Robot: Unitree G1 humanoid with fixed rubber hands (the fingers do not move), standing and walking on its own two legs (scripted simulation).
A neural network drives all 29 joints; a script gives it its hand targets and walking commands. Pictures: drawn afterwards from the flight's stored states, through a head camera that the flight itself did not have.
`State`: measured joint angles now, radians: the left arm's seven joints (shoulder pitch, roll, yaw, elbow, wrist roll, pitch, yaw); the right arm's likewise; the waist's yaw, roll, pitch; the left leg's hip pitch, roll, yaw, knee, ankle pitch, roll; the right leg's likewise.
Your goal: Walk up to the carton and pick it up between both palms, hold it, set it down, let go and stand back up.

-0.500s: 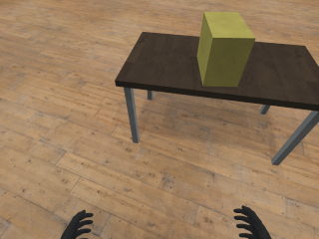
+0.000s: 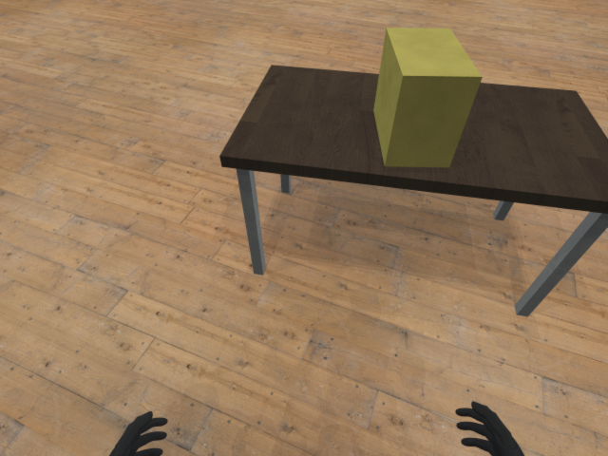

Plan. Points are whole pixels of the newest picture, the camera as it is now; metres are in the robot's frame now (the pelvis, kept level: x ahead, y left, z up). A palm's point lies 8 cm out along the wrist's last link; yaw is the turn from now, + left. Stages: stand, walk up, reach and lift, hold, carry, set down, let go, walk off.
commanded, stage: stand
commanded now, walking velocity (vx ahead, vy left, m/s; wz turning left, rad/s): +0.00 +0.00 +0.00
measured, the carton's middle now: (417, 97) +1.00 -0.32 -0.03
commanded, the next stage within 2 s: walk up in 0.58 s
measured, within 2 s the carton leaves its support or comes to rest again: neither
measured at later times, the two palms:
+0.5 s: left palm out of the picture +0.12 +0.25 -0.08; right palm out of the picture +0.12 -0.25 -0.08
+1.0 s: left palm out of the picture +0.15 +0.23 -0.08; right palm out of the picture +0.05 -0.32 -0.09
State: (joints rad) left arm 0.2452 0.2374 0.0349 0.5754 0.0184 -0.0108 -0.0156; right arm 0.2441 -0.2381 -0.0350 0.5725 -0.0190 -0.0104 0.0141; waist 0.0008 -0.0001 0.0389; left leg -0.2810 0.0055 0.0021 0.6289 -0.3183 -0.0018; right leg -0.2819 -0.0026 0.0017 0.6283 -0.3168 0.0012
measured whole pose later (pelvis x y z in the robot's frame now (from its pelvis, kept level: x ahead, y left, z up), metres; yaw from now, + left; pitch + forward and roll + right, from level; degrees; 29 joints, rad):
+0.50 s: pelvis -0.01 +0.00 +0.00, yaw +0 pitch -2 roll +0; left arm 0.26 0.25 0.03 0.59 0.02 -0.01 -0.01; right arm 0.26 -0.25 -0.03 0.59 -0.02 -0.01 0.01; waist 0.00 0.00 0.04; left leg -0.28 0.01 0.00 0.61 -0.30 0.00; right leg -0.28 0.00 0.00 0.61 -0.30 0.00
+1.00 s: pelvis +0.02 -0.03 +0.01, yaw -7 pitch -2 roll +1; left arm 0.37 0.29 0.08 0.58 0.05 0.00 -0.07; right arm 0.36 -0.30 -0.06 0.66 -0.08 -0.06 -0.01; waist -0.04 -0.01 0.03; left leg -0.16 0.08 0.10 0.53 -0.34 0.03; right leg -0.49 -0.03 0.03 0.91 -0.43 0.00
